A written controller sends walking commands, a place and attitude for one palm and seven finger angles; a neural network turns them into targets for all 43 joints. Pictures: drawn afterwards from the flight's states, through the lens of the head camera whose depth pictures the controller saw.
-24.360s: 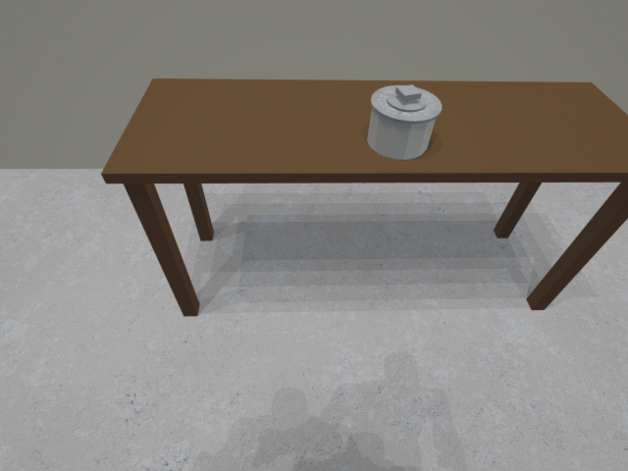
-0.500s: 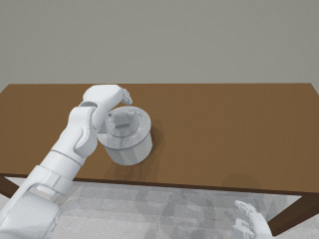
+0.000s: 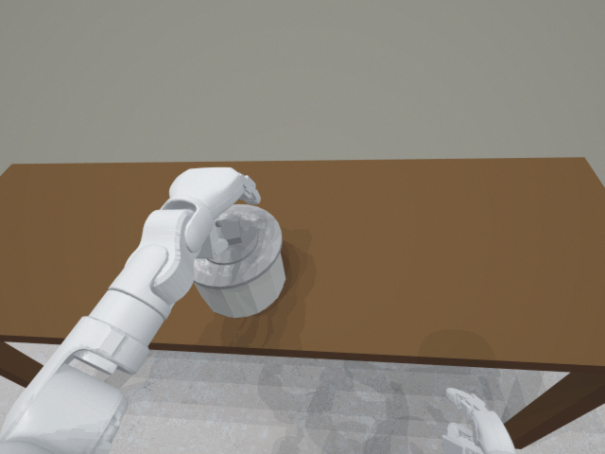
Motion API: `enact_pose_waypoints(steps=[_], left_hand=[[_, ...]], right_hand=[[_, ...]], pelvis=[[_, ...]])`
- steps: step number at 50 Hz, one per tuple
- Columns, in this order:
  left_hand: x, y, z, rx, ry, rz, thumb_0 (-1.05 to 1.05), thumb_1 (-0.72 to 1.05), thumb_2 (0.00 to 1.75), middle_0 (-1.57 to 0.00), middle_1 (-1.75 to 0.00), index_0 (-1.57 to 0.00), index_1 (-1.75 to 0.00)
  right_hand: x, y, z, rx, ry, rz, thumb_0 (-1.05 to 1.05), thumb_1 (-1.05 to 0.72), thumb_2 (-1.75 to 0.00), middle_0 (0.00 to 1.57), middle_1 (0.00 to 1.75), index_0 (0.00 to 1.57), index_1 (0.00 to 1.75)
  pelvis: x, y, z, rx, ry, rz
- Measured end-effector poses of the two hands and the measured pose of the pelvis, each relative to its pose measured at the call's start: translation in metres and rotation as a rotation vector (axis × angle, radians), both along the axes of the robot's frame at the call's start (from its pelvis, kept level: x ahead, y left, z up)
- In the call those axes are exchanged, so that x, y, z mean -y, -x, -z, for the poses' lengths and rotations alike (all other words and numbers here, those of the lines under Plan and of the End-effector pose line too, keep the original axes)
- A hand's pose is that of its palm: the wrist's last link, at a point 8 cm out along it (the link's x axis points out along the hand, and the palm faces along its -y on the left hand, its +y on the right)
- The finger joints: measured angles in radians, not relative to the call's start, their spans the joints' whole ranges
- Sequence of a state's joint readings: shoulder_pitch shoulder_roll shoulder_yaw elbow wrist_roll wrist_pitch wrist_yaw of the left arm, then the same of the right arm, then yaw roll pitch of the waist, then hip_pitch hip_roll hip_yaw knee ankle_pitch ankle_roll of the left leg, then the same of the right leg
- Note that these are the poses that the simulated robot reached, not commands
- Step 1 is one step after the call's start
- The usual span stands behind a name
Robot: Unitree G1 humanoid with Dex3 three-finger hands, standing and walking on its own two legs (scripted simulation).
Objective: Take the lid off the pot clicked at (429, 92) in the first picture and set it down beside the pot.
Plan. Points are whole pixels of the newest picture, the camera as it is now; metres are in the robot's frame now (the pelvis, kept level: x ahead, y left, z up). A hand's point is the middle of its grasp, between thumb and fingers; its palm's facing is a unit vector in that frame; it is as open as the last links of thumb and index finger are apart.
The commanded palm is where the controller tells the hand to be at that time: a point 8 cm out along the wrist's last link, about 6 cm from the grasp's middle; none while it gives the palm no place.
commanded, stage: lower the open fingers around the knob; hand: left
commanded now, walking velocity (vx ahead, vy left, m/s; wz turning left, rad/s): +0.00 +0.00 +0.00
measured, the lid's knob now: (226, 232) +0.42 +0.14 +0.05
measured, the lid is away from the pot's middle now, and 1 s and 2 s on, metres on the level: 0.00 0.00 0.00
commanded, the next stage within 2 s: close the fingers and squeeze the knob in 0.58 s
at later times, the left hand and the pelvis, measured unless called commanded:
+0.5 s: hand (219, 240) +0.39 +0.14 +0.07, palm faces -0.28 -0.04 -0.96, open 10.1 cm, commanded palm +0.38 +0.14 +0.14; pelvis +0.00 +0.00 +0.00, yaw +0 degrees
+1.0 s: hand (221, 240) +0.39 +0.14 +0.07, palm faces -0.29 -0.03 -0.96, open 9.6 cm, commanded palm +0.38 +0.14 +0.14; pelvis +0.00 +0.00 +0.00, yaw +0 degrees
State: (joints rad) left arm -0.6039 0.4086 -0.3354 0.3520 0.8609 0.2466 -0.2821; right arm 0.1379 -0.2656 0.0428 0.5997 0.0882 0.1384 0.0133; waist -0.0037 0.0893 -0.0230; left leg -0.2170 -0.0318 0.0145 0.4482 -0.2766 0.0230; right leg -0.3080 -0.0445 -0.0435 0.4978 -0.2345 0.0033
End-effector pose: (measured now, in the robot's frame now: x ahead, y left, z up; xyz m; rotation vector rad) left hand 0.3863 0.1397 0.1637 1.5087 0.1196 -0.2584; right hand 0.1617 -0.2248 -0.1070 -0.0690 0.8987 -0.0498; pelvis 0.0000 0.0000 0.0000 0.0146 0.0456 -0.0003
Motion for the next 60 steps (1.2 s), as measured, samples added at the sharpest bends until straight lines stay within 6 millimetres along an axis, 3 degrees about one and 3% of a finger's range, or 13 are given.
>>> enact_pose_waypoints(steps=[6,17,38,60], left_hand=[[-0.008,-0.003,0.02,-0.051,-0.022,-0.058,0.0,-0.27,1.37,-0.84,-0.08,-0.83,-0.09],[-0.013,-0.007,0.033,-0.076,-0.023,-0.06,0.0,-0.26,1.37,-0.84,-0.08,-0.83,-0.09],[-0.001,0.003,0.034,-0.029,-0.02,-0.027,0.0,-0.25,1.35,-0.83,-0.1,-0.83,-0.1],[-0.01,-0.009,0.034,-0.053,-0.013,-0.046,0.0,-0.01,1.16,-0.68,-0.68,-0.68,-0.69]], right_hand=[[0.003,0.003,0.001,-0.019,0.005,0.008,0.01,-0.91,-0.9,0.19,0.3,0.19,0.29],[0.011,0.009,0.002,-0.042,0.026,0.033,0.01,-0.91,-0.9,0.19,0.3,0.19,0.29],[-0.004,0.005,0.004,-0.038,-0.013,0.019,0.01,-0.91,-0.9,0.19,0.3,0.19,0.29],[0.013,0.017,0.002,-0.062,0.043,0.054,0.01,-0.91,-0.9,0.19,0.3,0.19,0.29]], pelvis=[[0.003,0.001,0.0,-0.007,-0.001,0.004],[0.004,-0.001,0.0,-0.019,0.002,0.004],[-0.001,0.0,0.001,-0.017,0.002,0.007],[0.001,0.0,0.0,-0.021,0.004,0.009]])
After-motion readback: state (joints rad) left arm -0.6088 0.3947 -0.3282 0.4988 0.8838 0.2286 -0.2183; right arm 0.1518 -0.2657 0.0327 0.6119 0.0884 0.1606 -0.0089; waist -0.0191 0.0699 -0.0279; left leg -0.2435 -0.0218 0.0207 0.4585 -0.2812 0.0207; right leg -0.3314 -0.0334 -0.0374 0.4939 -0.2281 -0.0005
